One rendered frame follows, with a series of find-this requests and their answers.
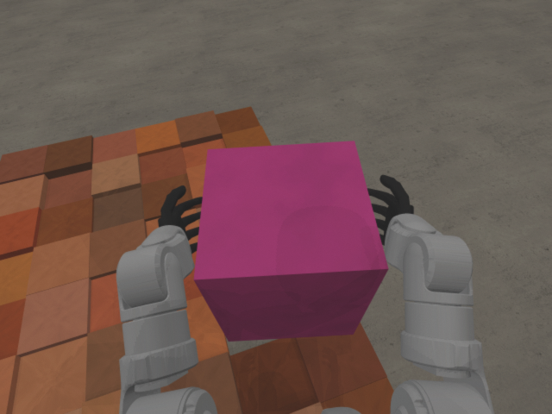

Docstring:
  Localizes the robot right hand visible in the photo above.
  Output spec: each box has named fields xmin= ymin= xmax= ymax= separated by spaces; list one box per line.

xmin=367 ymin=175 xmax=414 ymax=246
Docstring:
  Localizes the robot left upper arm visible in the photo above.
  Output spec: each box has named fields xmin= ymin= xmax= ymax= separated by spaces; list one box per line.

xmin=126 ymin=386 xmax=217 ymax=414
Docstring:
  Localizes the carton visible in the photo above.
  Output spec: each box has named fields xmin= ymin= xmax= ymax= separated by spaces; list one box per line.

xmin=194 ymin=141 xmax=388 ymax=342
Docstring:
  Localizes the robot right upper arm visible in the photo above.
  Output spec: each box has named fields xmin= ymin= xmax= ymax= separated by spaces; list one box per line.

xmin=391 ymin=379 xmax=492 ymax=414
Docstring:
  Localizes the left robot forearm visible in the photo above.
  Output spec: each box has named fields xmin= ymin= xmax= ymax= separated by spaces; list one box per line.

xmin=116 ymin=225 xmax=198 ymax=414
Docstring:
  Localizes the right robot forearm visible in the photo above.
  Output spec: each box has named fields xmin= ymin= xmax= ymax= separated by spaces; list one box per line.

xmin=385 ymin=214 xmax=494 ymax=414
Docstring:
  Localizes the robot left hand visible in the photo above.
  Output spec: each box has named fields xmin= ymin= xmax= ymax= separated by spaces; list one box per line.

xmin=158 ymin=185 xmax=203 ymax=254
